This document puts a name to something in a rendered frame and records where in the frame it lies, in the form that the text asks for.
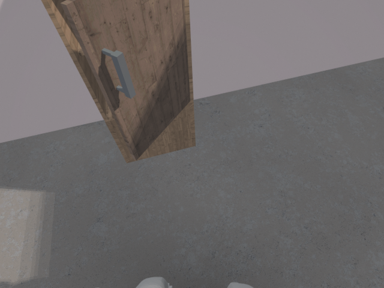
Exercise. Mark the cupboard door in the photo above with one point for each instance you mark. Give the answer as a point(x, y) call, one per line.
point(152, 36)

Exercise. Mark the handle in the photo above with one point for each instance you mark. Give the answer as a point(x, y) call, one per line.
point(122, 70)

